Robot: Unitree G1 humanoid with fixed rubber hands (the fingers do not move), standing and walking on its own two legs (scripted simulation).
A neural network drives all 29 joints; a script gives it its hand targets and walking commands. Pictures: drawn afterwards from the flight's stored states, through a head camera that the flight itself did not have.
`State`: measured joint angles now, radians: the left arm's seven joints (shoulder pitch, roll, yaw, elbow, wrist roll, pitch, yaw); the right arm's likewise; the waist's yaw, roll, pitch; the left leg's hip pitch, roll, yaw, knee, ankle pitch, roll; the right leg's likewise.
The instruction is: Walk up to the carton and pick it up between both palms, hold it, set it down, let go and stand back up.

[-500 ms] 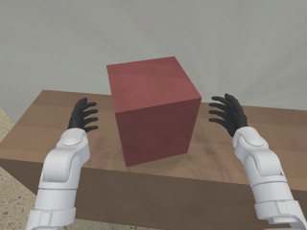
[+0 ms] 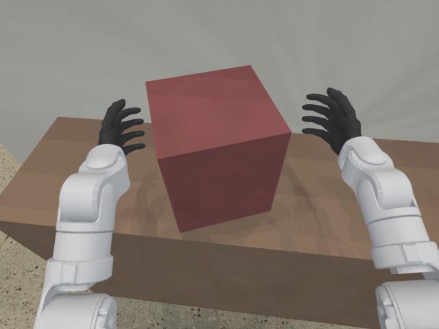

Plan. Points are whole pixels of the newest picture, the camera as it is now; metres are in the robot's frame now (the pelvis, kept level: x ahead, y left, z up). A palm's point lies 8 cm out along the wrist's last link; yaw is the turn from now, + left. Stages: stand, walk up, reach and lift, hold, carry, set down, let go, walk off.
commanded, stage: reach and lift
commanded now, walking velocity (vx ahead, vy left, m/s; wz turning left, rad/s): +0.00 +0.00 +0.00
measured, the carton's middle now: (213, 152) +0.45 +0.07 +0.05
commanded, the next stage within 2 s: none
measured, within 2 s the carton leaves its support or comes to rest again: neither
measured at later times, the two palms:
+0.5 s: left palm (118, 115) +0.39 +0.22 +0.18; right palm (329, 95) +0.47 -0.13 +0.19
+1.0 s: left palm (120, 142) +0.40 +0.24 +0.11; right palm (328, 113) +0.49 -0.14 +0.14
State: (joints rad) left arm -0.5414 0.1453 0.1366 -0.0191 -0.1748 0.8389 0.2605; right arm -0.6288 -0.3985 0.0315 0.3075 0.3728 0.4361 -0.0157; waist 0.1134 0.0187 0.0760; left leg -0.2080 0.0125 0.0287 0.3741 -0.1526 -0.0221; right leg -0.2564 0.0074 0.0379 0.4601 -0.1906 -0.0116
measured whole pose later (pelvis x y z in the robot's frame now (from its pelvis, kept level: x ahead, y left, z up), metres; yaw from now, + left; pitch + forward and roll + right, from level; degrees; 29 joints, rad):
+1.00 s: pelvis +0.01 +0.00 +0.00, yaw +0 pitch +10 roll +1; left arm -0.77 0.17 0.16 0.60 -0.18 0.45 0.22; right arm -0.94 -0.42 0.08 0.79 0.40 0.29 -0.02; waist 0.16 0.02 -0.04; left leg -0.42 0.02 0.03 0.38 -0.13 -0.03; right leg -0.46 0.01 0.04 0.46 -0.17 -0.01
